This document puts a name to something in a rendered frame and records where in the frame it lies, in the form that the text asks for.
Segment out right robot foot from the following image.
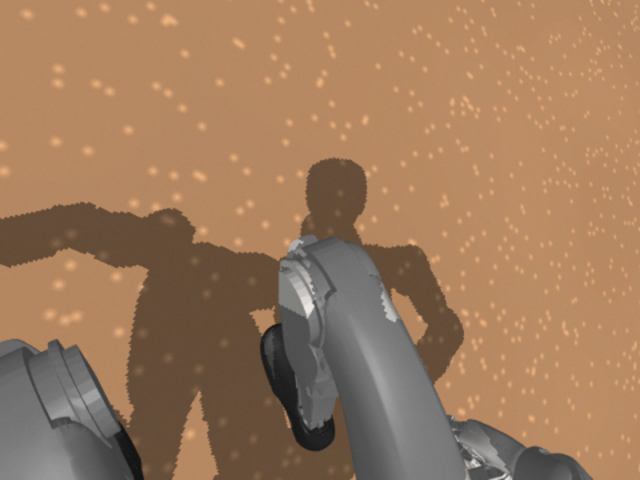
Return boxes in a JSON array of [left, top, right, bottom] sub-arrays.
[[260, 323, 335, 451]]

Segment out left robot foot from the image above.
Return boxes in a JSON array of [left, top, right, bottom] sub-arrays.
[[114, 419, 144, 480]]

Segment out right robot hand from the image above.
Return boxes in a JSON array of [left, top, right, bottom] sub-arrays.
[[447, 415, 527, 480]]

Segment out right robot arm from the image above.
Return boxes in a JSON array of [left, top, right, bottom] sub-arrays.
[[514, 446, 593, 480]]

